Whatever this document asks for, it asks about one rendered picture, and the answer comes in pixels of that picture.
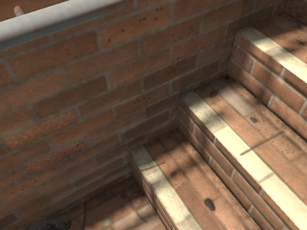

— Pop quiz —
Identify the robot left hand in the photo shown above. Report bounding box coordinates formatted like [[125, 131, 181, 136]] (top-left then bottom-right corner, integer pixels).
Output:
[[28, 218, 72, 230]]

